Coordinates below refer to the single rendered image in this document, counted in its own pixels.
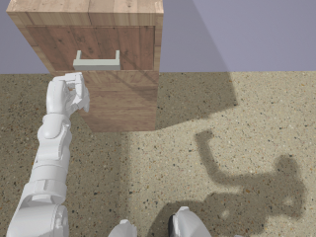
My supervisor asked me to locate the robot left upper arm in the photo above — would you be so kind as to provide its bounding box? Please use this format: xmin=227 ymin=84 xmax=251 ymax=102
xmin=9 ymin=203 xmax=69 ymax=237

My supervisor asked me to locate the left robot forearm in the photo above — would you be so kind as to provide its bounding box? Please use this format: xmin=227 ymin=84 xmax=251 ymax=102
xmin=6 ymin=113 xmax=72 ymax=237

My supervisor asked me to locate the cabinet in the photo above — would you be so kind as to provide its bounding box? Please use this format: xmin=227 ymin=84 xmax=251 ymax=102
xmin=6 ymin=0 xmax=164 ymax=133

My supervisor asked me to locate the robot left thigh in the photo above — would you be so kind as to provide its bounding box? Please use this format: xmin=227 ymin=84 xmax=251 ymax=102
xmin=108 ymin=223 xmax=137 ymax=237

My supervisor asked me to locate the robot left hand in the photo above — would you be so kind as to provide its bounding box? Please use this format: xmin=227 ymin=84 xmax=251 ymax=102
xmin=46 ymin=72 xmax=90 ymax=119

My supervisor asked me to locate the left robot shin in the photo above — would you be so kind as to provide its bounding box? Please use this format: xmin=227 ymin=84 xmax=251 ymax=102
xmin=119 ymin=219 xmax=130 ymax=224

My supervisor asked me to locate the handle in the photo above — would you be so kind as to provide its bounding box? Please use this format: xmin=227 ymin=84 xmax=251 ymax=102
xmin=73 ymin=50 xmax=120 ymax=71

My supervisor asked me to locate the drawer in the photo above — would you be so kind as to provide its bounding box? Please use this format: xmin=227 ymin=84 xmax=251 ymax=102
xmin=27 ymin=25 xmax=154 ymax=71

